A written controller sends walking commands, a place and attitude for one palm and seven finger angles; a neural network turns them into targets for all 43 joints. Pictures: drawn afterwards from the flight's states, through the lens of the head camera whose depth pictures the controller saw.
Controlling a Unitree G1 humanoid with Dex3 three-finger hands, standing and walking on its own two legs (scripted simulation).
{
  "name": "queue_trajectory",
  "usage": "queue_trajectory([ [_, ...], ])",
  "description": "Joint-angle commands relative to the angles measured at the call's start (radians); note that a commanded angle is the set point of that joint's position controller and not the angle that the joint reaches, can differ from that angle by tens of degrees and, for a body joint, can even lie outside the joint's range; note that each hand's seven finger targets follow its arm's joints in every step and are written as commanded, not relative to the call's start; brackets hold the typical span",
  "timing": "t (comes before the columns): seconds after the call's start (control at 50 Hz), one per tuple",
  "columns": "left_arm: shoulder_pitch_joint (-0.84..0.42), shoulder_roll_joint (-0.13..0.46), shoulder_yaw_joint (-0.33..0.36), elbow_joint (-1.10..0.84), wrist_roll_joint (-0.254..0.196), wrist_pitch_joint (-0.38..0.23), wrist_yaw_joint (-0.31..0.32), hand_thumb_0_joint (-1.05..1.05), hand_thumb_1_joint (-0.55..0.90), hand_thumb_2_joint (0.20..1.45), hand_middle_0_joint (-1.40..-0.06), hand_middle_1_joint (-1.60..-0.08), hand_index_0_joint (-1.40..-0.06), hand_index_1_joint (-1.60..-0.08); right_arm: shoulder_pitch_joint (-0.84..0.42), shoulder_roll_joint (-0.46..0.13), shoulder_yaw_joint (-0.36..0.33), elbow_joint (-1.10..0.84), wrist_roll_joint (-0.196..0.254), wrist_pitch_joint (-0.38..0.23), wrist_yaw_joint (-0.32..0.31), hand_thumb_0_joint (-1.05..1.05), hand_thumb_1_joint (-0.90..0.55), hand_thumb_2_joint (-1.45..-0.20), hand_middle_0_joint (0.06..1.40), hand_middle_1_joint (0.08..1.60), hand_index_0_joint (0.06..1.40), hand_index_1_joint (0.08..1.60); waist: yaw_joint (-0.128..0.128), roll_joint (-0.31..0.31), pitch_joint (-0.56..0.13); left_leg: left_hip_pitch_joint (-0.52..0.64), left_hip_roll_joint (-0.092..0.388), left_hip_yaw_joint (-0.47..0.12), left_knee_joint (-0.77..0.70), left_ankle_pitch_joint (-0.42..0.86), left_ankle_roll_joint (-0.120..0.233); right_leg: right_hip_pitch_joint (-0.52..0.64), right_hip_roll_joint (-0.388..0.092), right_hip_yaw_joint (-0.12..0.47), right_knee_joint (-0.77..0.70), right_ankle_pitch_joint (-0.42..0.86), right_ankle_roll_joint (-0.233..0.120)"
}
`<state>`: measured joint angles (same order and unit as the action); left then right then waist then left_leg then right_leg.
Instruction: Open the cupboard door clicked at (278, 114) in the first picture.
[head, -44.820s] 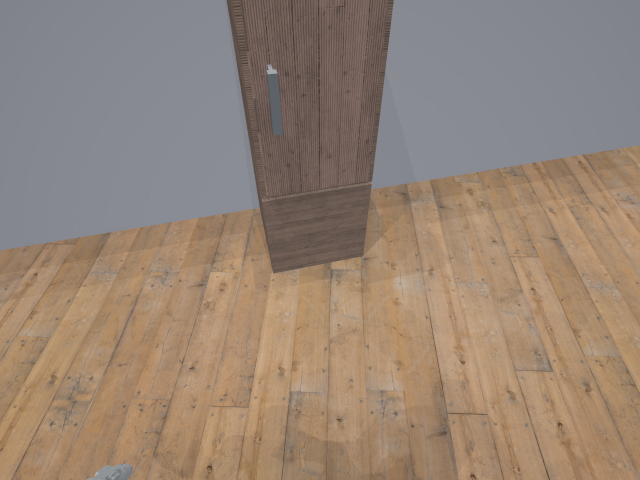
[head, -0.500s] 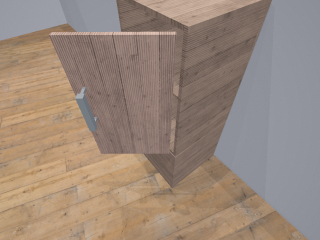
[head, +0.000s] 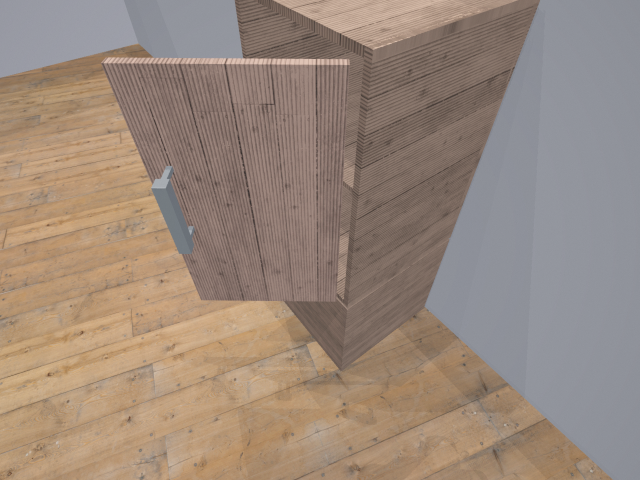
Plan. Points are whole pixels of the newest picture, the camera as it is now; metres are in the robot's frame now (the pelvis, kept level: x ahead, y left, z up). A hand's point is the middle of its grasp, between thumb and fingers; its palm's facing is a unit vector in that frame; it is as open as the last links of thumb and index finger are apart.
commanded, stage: look again from close up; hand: left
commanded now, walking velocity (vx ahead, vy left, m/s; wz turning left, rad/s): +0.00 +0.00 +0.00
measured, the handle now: (177, 211) +0.54 +0.30 -0.01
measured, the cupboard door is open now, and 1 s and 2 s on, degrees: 52 52 52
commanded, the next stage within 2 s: shuffle to correct the standing spot in 0.52 s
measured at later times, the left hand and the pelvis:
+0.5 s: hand out of the picture -0.03 +0.22 -0.18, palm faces +0.02 -0.98 -0.20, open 7.3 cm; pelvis -0.04 +0.05 -0.01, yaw -1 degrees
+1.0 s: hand out of the picture -0.05 +0.20 -0.19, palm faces +0.09 -0.99 -0.12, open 7.3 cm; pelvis +0.01 +0.06 -0.01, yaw +0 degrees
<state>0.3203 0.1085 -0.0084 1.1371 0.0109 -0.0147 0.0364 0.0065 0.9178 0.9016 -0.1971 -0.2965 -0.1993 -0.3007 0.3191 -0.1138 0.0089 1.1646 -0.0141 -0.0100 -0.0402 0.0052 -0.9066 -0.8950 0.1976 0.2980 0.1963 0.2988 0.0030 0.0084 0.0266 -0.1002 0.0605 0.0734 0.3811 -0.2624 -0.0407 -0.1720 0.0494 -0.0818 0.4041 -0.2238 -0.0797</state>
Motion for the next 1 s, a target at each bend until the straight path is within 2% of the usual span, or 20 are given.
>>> queue_trajectory([
  [0.0,0.06,0.104,0.018,-0.034,-0.003,-0.02,0.004,0.0,0.9,0.9,-0.2,-0.3,-0.2,-0.3,0.098,-0.063,-0.009,-0.011,-0.001,-0.015,-0.003,0.0,-0.9,-0.9,0.2,0.3,0.2,0.3,0.001,-0.02,0.067,-0.08,0.042,-0.05,-0.051,0.07,0.054,-0.013,-0.154,0.173,-0.111,0.086,0.025],
  [0.02,0.06,0.107,0.018,-0.033,-0.003,-0.021,0.003,0.0,0.9,0.9,-0.2,-0.3,-0.2,-0.3,0.099,-0.063,-0.008,-0.01,0.0,-0.015,-0.003,0.0,-0.9,-0.9,0.2,0.3,0.2,0.3,0.001,-0.019,0.063,-0.081,0.043,-0.05,-0.05,0.072,0.053,-0.007,-0.153,0.172,-0.108,0.096,0.025],
  [0.04,0.138,0.146,0.031,0.007,0.008,-0.044,0.046,0.0,0.9,0.9,-0.2,-0.3,-0.2,-0.3,-0.041,-0.122,-0.028,-0.075,0.008,-0.025,0.006,0.0,-0.9,-0.9,0.2,0.3,0.2,0.3,0.043,-0.02,0.088,-0.194,0.032,0.031,0.202,-0.022,0.014,0.01,-0.234,0.246,-0.064,0.75,0.143],
  [0.06,0.141,0.203,0.035,-0.009,0.006,-0.051,0.048,0.0,0.9,0.9,-0.2,-0.3,-0.2,-0.3,-0.007,-0.088,-0.017,-0.132,0.015,-0.018,0.004,0.0,-0.9,-0.9,0.2,0.3,0.2,0.3,-0.006,-0.022,0.009,-0.223,-0.018,0.002,0.248,-0.087,0.028,0.147,-0.294,0.23,0.012,1.17,0.127],
  [0.08,0.14,0.181,0.037,-0.038,0.001,-0.044,0.046,0.0,0.9,0.9,-0.2,-0.3,-0.2,-0.3,0.055,-0.049,-0.02,-0.133,0.012,-0.016,-0.002,0.0,-0.9,-0.9,0.2,0.3,0.2,0.3,-0.014,-0.012,-0.08,-0.206,-0.017,-0.012,0.255,-0.136,0.047,0.183,-0.307,0.224,0.054,1.178,0.099],
  [0.1,0.121,0.157,0.032,-0.043,0.001,-0.035,0.044,0.0,0.9,0.9,-0.2,-0.3,-0.2,-0.3,0.067,-0.044,-0.022,-0.136,0.014,-0.019,-0.003,0.0,-0.9,-0.9,0.2,0.3,0.2,0.3,-0.026,0.015,-0.153,-0.171,-0.013,-0.016,0.203,-0.09,0.051,0.188,-0.279,0.18,0.08,1.029,0.017],
  [0.12,0.094,0.147,0.024,-0.046,-0.002,-0.03,0.038,0.0,0.9,0.9,-0.2,-0.3,-0.2,-0.3,0.078,-0.037,-0.022,-0.13,0.014,-0.015,-0.002,0.0,-0.9,-0.9,0.2,0.3,0.2,0.3,-0.031,-0.038,-0.179,-0.092,-0.009,-0.027,0.152,-0.032,0.044,0.129,-0.263,0.173,0.058,0.755,-0.015],
  [0.16,0.028,0.108,0.016,-0.066,0.001,-0.023,0.025,0.0,0.9,0.9,-0.2,-0.3,-0.2,-0.3,0.109,-0.058,-0.025,-0.116,0.001,-0.013,0.004,0.0,-0.9,-0.9,0.2,0.3,0.2,0.3,-0.045,-0.086,-0.089,-0.047,0.016,-0.065,0.078,0.034,0.056,-0.032,-0.196,0.162,0.004,0.201,-0.003],
  [0.2,0.021,0.087,0.015,-0.071,0.001,-0.022,0.019,0.0,0.9,0.9,-0.2,-0.3,-0.2,-0.3,0.089,-0.095,-0.025,-0.126,-0.008,-0.01,0.008,0.0,-0.9,-0.9,0.2,0.3,0.2,0.3,-0.031,-0.082,0.056,-0.143,0.044,-0.102,0.042,0.009,0.075,-0.121,-0.156,0.173,-0.054,-0.069,0.018],
  [0.22,0.014,0.093,0.014,-0.073,0.004,-0.017,0.016,0.0,0.9,0.9,-0.2,-0.3,-0.2,-0.3,0.072,-0.087,-0.022,-0.127,-0.008,-0.011,0.012,0.0,-0.9,-0.9,0.2,0.3,0.2,0.3,-0.025,-0.007,0.11,-0.175,0.034,-0.118,0.008,-0.015,0.076,-0.152,-0.153,0.177,-0.047,-0.123,0.016],
  [0.26,0.033,0.101,0.013,-0.07,0.006,-0.014,0.011,0.0,0.9,0.9,-0.2,-0.3,-0.2,-0.3,0.067,-0.091,-0.02,-0.131,-0.009,-0.012,0.013,0.0,-0.9,-0.9,0.2,0.3,0.2,0.3,-0.013,0.043,0.15,-0.227,0.045,-0.141,-0.047,-0.074,0.085,-0.148,-0.135,0.163,-0.028,-0.125,0.021],
  [0.34,0.055,0.098,0.014,-0.075,0.009,-0.008,0.003,0.0,0.9,0.9,-0.2,-0.3,-0.2,-0.3,0.069,-0.12,-0.024,-0.147,-0.01,-0.018,0.012,0.0,-0.9,-0.9,0.2,0.3,0.2,0.3,-0.001,-0.001,0.127,-0.29,0.051,-0.179,-0.11,-0.195,0.097,-0.084,-0.119,0.14,0.01,-0.092,0.031],
  [0.6,0.078,0.082,0.011,-0.08,0.008,-0.008,-0.002,0.0,0.9,0.9,-0.2,-0.3,-0.2,-0.3,0.078,-0.124,-0.02,-0.129,-0.005,-0.025,0.011,0.0,-0.9,-0.9,0.2,0.3,0.2,0.3,0.0,-0.011,0.093,-0.273,0.054,-0.19,-0.138,-0.179,0.102,-0.054,-0.131,0.12,0.026,-0.009,0.038],
  [0.66,0.1,0.08,0.017,-0.077,0.016,-0.007,-0.006,0.0,0.9,0.9,-0.2,-0.3,-0.2,-0.3,0.09,-0.128,-0.022,-0.116,-0.009,-0.017,0.013,0.0,-0.9,-0.9,0.2,0.3,0.2,0.3,0.003,-0.003,0.074,-0.269,0.052,-0.184,-0.129,-0.311,0.112,-0.054,-0.123,0.108,0.047,-0.155,0.032],
  [0.74,0.126,0.08,0.029,-0.079,0.022,-0.006,-0.013,0.0,0.9,0.9,-0.2,-0.3,-0.2,-0.3,0.072,-0.131,-0.027,-0.124,-0.013,-0.009,0.019,0.0,-0.9,-0.9,0.2,0.3,0.2,0.3,0.012,-0.011,0.128,-0.328,0.037,-0.176,-0.094,-0.391,0.124,-0.087,-0.124,0.143,0.044,-0.274,0.016],
  [0.82,0.154,0.089,0.042,-0.076,0.016,-0.017,-0.015,0.0,0.9,0.9,-0.2,-0.3,-0.2,-0.3,0.086,-0.098,-0.023,-0.126,-0.011,-0.019,0.021,0.0,-0.9,-0.9,0.2,0.3,0.2,0.3,0.008,-0.074,0.126,-0.312,-0.015,-0.112,0.031,-0.273,0.113,-0.098,-0.179,0.249,-0.014,-0.321,-0.027],
  [0.9,0.181,0.121,0.056,-0.07,0.01,-0.023,-0.006,0.0,0.9,0.9,-0.2,-0.3,-0.2,-0.3,0.084,-0.062,-0.016,-0.131,-0.008,-0.03,0.022,0.0,-0.9,-0.9,0.2,0.3,0.2,0.3,0.006,-0.17,0.102,-0.303,-0.067,-0.018,0.209,-0.125,0.09,-0.077,-0.282,0.37,-0.111,-0.313,-0.079],
  [0.94,0.122,0.09,0.045,-0.078,0.009,-0.02,-0.002,0.0,0.9,0.9,-0.2,-0.3,-0.2,-0.3,0.125,-0.044,-0.004,-0.109,-0.002,-0.038,0.016,0.0,-0.9,-0.9,0.2,0.3,0.2,0.3,-0.028,-0.097,0.089,-0.158,-0.035,-0.055,0.073,0.031,0.084,-0.138,-0.22,0.238,-0.008,-0.043,-0.042],
  [0.96,0.111,0.06,0.037,-0.079,0.011,-0.018,-0.001,0.0,0.9,0.9,-0.2,-0.3,-0.2,-0.3,0.154,-0.063,-0.006,-0.085,0.0,-0.048,0.011,0.0,-0.9,-0.9,0.2,0.3,0.2,0.3,-0.026,0.003,0.067,-0.086,0.024,-0.112,0.045,0.252,0.096,-0.147,-0.145,0.146,0.097,0.097,-0.001],
  [0.98,0.117,0.04,0.028,-0.075,0.009,-0.017,0.003,0.0,0.9,0.9,-0.2,-0.3,-0.2,-0.3,0.181,-0.099,-0.009,-0.071,0.002,-0.054,0.0,0.0,-0.9,-0.9,0.2,0.3,0.2,0.3,-0.023,0.104,0.023,-0.032,0.1,-0.165,0.044,0.613,0.119,-0.129,-0.111,0.08,0.167,0.115,0.036],
])
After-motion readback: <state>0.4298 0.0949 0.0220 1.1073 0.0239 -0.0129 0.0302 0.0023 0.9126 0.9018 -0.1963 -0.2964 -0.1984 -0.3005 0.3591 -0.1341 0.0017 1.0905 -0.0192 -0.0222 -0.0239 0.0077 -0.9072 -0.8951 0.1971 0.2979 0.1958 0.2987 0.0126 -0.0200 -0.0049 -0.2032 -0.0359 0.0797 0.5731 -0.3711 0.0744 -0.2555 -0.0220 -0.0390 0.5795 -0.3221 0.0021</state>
